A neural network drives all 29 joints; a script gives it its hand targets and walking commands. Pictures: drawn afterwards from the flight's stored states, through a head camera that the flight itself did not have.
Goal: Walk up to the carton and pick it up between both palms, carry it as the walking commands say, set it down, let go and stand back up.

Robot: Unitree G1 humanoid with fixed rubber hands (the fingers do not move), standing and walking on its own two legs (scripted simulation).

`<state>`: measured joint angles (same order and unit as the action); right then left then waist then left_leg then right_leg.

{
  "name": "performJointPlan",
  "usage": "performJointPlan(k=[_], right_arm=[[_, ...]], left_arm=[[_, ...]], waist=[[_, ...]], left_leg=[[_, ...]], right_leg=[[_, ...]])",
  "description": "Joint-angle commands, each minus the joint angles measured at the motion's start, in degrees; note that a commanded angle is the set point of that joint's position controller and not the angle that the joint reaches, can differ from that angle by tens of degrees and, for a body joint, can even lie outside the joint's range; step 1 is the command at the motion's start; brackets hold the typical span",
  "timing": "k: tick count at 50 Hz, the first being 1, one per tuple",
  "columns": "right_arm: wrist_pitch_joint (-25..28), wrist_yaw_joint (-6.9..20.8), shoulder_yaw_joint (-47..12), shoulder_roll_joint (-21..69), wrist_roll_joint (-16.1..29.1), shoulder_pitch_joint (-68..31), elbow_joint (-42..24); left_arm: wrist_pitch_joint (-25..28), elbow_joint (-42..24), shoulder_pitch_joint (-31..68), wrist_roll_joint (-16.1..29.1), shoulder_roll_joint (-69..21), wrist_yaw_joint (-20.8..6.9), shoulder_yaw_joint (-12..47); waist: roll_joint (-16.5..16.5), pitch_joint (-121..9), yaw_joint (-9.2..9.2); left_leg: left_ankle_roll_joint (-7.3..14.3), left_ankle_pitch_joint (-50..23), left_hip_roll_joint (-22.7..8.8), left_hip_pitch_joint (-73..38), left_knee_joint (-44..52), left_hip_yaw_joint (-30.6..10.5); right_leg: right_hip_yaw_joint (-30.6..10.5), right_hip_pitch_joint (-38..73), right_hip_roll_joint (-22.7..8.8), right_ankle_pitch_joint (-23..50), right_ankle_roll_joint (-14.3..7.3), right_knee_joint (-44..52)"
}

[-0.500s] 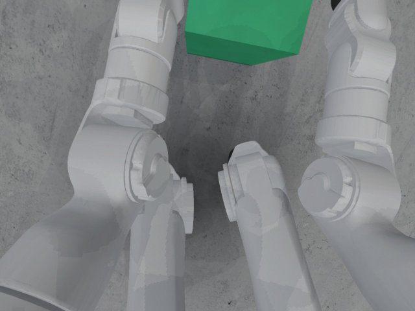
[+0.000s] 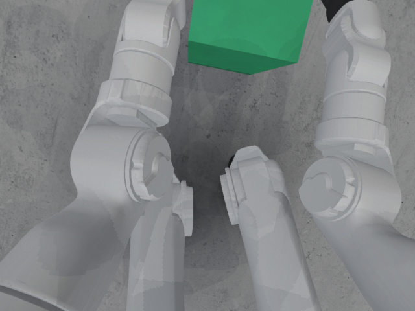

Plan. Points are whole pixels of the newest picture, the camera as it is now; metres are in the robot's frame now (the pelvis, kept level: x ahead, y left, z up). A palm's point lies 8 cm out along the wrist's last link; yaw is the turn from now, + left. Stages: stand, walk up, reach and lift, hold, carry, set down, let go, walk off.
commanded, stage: set down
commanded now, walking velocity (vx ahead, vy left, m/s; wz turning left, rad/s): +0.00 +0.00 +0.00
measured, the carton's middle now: out of the picture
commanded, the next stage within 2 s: none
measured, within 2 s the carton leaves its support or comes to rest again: neither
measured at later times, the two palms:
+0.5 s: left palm out of the picture +0.58 +0.00 -0.14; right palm (340, 8) +0.50 -0.23 -0.15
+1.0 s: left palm out of the picture +0.58 +0.00 -0.15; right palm (335, 12) +0.50 -0.23 -0.16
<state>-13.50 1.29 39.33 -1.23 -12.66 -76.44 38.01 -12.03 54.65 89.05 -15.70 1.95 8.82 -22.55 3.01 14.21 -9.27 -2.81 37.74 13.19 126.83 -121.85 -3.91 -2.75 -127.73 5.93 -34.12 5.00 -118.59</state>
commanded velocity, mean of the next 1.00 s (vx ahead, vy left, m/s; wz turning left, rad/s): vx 0.00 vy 0.00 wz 0.00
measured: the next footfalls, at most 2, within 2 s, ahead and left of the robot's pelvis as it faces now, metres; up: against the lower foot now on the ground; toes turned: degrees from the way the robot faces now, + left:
none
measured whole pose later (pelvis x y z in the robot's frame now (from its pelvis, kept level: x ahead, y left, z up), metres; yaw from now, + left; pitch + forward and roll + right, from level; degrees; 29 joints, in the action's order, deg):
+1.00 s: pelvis +0.00 +0.00 -0.01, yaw -2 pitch +42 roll -4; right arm -11.6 2.3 41.2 -2.2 -14.9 -76.1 42.8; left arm -10.0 55.5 88.9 -17.8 2.1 4.8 -23.5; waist 2.4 15.4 -7.9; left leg -1.9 39.2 11.5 127.2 -125.0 -3.6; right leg -1.2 -128.1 5.1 -34.7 4.5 -120.8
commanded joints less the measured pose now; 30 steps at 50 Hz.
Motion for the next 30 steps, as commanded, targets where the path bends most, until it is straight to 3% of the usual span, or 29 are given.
performJointPlan(k=[1, 2, 4, 6, 7, 8, 9, 10, 11, 12, 13, 14, 15, 16, 17, 18, 19, 20, 21, 22, 23, 24, 25, 26, 27, 28, 29, 30], right_arm=[[-4.7, 11.9, -22.5, 37.3, 0.3, -23.7, 12.2], [-4.3, 11.6, -24.8, 38.0, 1.2, -24.2, 11.6], [-5.0, 11.9, -21.1, 37.7, 0.4, -21.7, 15.2], [-4.9, 12.0, -21.2, 37.8, 0.6, -21.9, 14.8], [-5.2, 12.0, -21.8, 36.4, -0.4, -22.0, 15.8], [-5.0, 11.9, -20.3, 35.8, -1.1, -20.6, 15.7], [-4.8, 11.9, -20.8, 36.7, -0.5, -22.8, 13.9], [-4.8, 12.0, -21.4, 36.5, -0.1, -22.6, 14.1], [-4.9, 11.7, -20.8, 35.9, -0.8, -23.0, 14.8], [-4.4, 11.8, -20.6, 34.6, -0.8, -23.4, 13.6], [-4.6, 12.0, -20.4, 36.7, 0.0, -23.2, 14.1], [-4.6, 11.6, -20.1, 34.8, -1.5, -21.5, 15.7], [-4.9, 11.4, -19.1, 36.5, -2.0, -18.5, 17.1], [-4.8, 11.9, -19.2, 35.1, -1.6, -19.3, 16.9], [-4.8, 11.6, -19.1, 35.7, -1.8, -19.2, 16.1], [-4.3, 11.6, -20.2, 36.0, -1.2, -21.5, 15.4], [-4.2, 11.7, -18.6, 34.7, -1.2, -20.6, 14.6], [-3.5, 11.6, -18.9, 34.1, -0.8, -22.9, 13.6], [-2.8, 11.3, -20.6, 33.7, -0.4, -24.9, 11.6], [-3.4, 11.3, -18.9, 33.1, -0.8, -22.6, 13.4], [-3.3, 11.0, -19.5, 32.5, -2.3, -22.6, 13.2], [-3.4, 11.0, -19.8, 33.3, -1.1, -23.1, 13.9], [-3.7, 10.9, -18.6, 33.2, -1.6, -20.8, 15.2], [-4.1, 11.3, -19.4, 34.3, -1.7, -20.8, 17.4], [-3.8, 11.3, -17.9, 33.0, -2.3, -21.0, 15.4], [-3.2, 11.0, -18.3, 31.6, -2.3, -21.7, 14.1], [-3.1, 11.2, -18.7, 33.0, -1.7, -22.5, 13.3], [-3.0, 11.1, -18.5, 31.9, -0.7, -23.2, 13.0]], left_arm=[[-4.2, 12.5, 12.4, 2.8, -46.1, -11.6, 15.5], [-4.2, 14.3, 10.6, 1.7, -45.1, -11.5, 14.1], [-4.2, 12.6, 11.8, 1.6, -43.3, -11.8, 14.5], [-3.7, 10.8, 13.3, 1.9, -42.9, -11.7, 14.8], [-4.4, 14.7, 10.9, 0.5, -42.3, -11.6, 12.0], [-4.5, 15.6, 10.4, 0.7, -41.8, -12.0, 11.9], [-4.0, 12.8, 12.0, 1.4, -41.4, -12.0, 12.7], [-4.2, 13.9, 11.8, 0.1, -40.8, -11.6, 12.6], [-4.5, 15.4, 11.0, 0.5, -41.4, -11.8, 11.5], [-3.8, 12.2, 13.3, 1.5, -41.5, -11.9, 13.0], [-4.1, 12.6, 11.8, 0.4, -40.7, -12.2, 12.5], [-4.2, 14.8, 10.0, 1.5, -42.8, -12.6, 12.6], [-4.3, 14.4, 9.5, 0.1, -41.5, -12.7, 12.2], [-4.4, 14.3, 9.0, -0.4, -39.9, -12.5, 12.0], [-4.5, 15.7, 8.3, -0.8, -40.8, -12.7, 10.6], [-3.7, 13.6, 9.7, 0.3, -40.3, -12.6, 12.0], [-4.3, 13.6, 9.8, -1.3, -40.0, -12.4, 11.0], [-4.1, 15.0, 8.8, -1.5, -39.8, -12.2, 10.7], [-3.6, 13.4, 9.7, 0.0, -40.8, -12.2, 12.8], [-4.0, 14.4, 9.5, -1.2, -38.9, -11.9, 11.6], [-4.0, 14.6, 10.0, -0.5, -41.5, -12.2, 10.9], [-4.3, 15.5, 8.7, -1.0, -40.7, -12.5, 11.4], [-4.1, 14.0, 8.8, -1.3, -38.9, -12.7, 11.0], [-3.8, 14.1, 8.2, -1.6, -38.1, -12.7, 10.1], [-4.4, 14.9, 7.8, -2.1, -38.6, -12.6, 9.8], [-4.2, 15.6, 8.5, -1.1, -38.5, -12.8, 10.6], [-4.4, 15.6, 8.1, -2.3, -38.5, -12.9, 9.6], [-4.0, 12.9, 10.7, -0.8, -37.7, -12.9, 10.7]], waist=[[7.2, -49.2, -4.55], [4.1, -49.6, -2.32], [6.3, -47.0, -3.99], [6.7, -47.5, -1.81], [4.3, -45.7, -2.81], [6.5, -44.2, -2.1], [5.1, -47.7, -2.17], [6.4, -46.0, -1.08], [4.2, -44.7, -2.61], [5.8, -44.5, -1.09], [5.2, -47.1, -1.12], [4.9, -45.4, -4.14], [5.6, -44.8, -3.45], [7.0, -44.7, -1.33], [5.5, -44.2, -2.23], [4.3, -45.8, -1.51], [8.5, -44.4, -0.3], [5.7, -43.5, -0.61], [5.0, -45.9, -1.7], [6.3, -44.5, -1.62], [4.8, -43.8, -2.66], [7.3, -43.9, -0.46], [4.7, -40.5, -2.12], [2.1, -41.8, -1.49], [5.8, -42.9, -0.42], [3.7, -42.1, -3.16], [5.4, -43.3, -0.09], [6.9, -43.3, -0.36]], left_leg=[[1.3, -16.8, 0.1, -28.1, 12.2, 5.2], [1.2, -17.1, 0.2, -26.3, 11.5, 6.0], [1.3, -14.9, -0.1, -25.6, 12.7, 5.3], [1.0, -15.9, 0.0, -25.5, 12.6, 5.8], [1.4, -14.6, -0.2, -24.5, 12.6, 5.4], [1.0, -14.1, -0.6, -23.8, 12.7, 5.4], [1.4, -14.5, 0.0, -24.5, 11.9, 5.9], [1.6, -14.7, -0.4, -24.9, 12.4, 5.2], [1.6, -12.6, -0.3, -22.5, 12.4, 5.7], [1.4, -13.6, -0.2, -23.0, 11.9, 5.5], [1.5, -15.8, -0.4, -25.0, 12.4, 5.4], [1.0, -14.0, -0.2, -22.9, 11.9, 5.6], [1.3, -14.4, -0.6, -23.5, 12.0, 5.4], [1.1, -13.8, -0.5, -23.2, 12.7, 5.7], [1.5, -14.8, -0.5, -23.4, 11.9, 5.4], [1.2, -15.8, -0.6, -23.4, 11.2, 5.6], [1.0, -14.0, -0.6, -22.9, 12.7, 5.9], [1.2, -15.5, -0.6, -23.1, 12.5, 5.2], [1.4, -17.1, -0.6, -24.1, 12.0, 4.4], [1.7, -15.4, -1.2, -23.7, 12.6, 4.0], [1.5, -14.3, -0.6, -22.4, 11.8, 4.6], [1.2, -14.5, -0.3, -22.0, 11.9, 5.3], [1.8, -13.7, -0.7, -20.6, 12.4, 4.1], [1.7, -12.1, -0.8, -18.9, 12.4, 4.8], [1.7, -11.8, -0.7, -21.4, 12.8, 5.2], [1.8, -12.2, -1.1, -19.6, 11.7, 4.1], [1.8, -13.6, -1.1, -22.5, 12.1, 4.8], [1.7, -12.4, -1.2, -22.3, 11.8, 4.6]], right_leg=[[7.2, 27.8, 0.3, 20.9, -3.1, 9.0], [7.0, 30.1, 0.2, 21.9, -2.0, 9.8], [7.3, 27.9, 0.4, 20.3, -2.5, 9.4], [6.9, 27.6, 0.5, 21.0, -2.7, 9.3], [7.4, 27.6, 0.1, 19.3, -2.0, 9.3], [6.3, 27.1, 0.0, 19.6, -2.8, 10.0], [6.6, 28.7, 0.0, 19.8, -2.8, 9.8], [6.6, 26.2, 0.3, 19.5, -2.5, 8.8], [6.8, 28.4, 0.2, 18.6, -2.5, 9.9], [5.9, 27.2, 0.5, 18.8, -3.1, 9.1], [6.8, 28.4, 0.4, 20.7, -2.4, 9.0], [6.9, 27.9, 0.0, 19.6, -2.8, 10.0], [7.1, 27.3, 0.2, 19.8, -2.1, 9.8], [6.5, 27.0, 0.4, 19.8, -2.7, 10.0], [6.6, 26.5, 0.0, 19.9, -2.6, 10.1], [6.6, 26.8, 0.2, 20.7, -2.1, 9.0], [6.1, 27.2, 0.4, 19.4, -2.9, 9.4], [6.9, 25.8, 0.3, 20.3, -2.0, 9.1], [7.4, 24.8, 0.4, 21.0, -2.3, 8.5], [7.2, 25.9, 0.5, 20.4, -2.6, 8.0], [6.4, 26.4, 0.2, 19.4, -2.7, 8.7], [6.3, 27.6, 0.4, 19.8, -2.7, 8.6], [6.7, 24.9, 0.5, 19.0, -2.3, 9.2], [6.6, 26.8, 0.6, 18.8, -2.3, 9.5], [6.5, 26.7, 0.5, 17.4, -2.7, 9.0], [6.9, 26.6, 0.3, 18.7, -2.4, 8.5], [6.8, 26.7, 0.7, 19.0, -2.5, 8.6], [5.9, 25.9, 0.6, 18.0, -3.1, 8.3]])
